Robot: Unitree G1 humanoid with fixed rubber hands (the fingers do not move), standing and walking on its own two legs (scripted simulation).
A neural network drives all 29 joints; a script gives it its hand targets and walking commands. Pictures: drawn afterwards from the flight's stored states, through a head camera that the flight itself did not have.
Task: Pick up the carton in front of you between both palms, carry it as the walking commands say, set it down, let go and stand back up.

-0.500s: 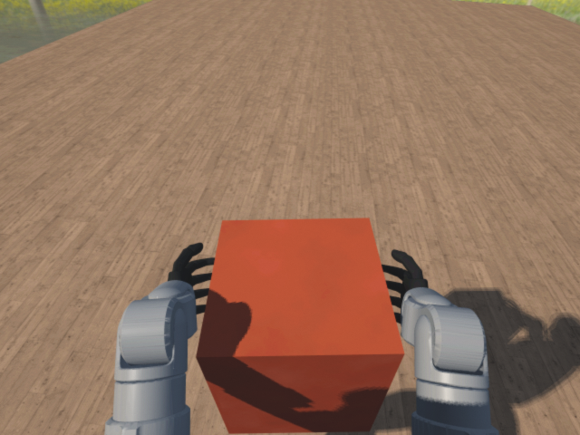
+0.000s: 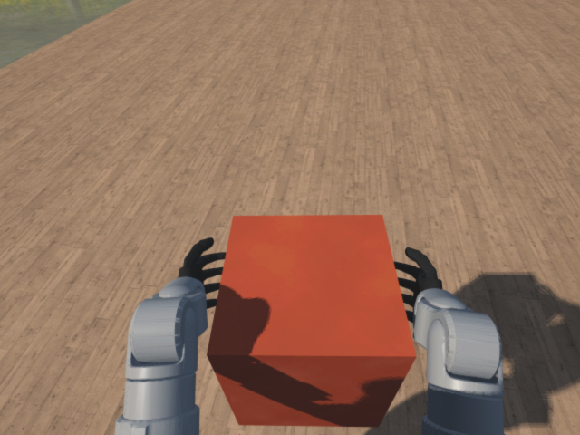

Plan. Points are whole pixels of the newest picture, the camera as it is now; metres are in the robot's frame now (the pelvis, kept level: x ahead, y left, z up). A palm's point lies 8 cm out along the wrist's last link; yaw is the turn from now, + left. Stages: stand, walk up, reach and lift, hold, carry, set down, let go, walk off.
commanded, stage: carry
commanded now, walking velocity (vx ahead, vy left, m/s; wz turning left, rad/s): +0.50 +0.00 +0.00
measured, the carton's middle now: (307, 324) +0.28 -0.01 +0.01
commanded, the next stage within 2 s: none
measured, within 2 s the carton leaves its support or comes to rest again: neither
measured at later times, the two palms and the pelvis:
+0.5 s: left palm (215, 156) +0.60 +0.18 +0.08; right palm (366, 158) +0.59 -0.12 +0.09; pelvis +0.32 +0.04 +0.00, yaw -3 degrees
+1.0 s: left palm (235, 104) +0.78 +0.16 +0.10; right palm (363, 109) +0.77 -0.14 +0.09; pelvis +0.51 +0.02 +0.01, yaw +0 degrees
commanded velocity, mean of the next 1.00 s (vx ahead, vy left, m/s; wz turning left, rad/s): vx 0.18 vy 0.00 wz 0.00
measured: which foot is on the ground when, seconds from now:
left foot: up 0.00-0.40, down 0.42-1.00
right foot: down 0.00-0.44, up 0.46-0.78, down 0.80-1.00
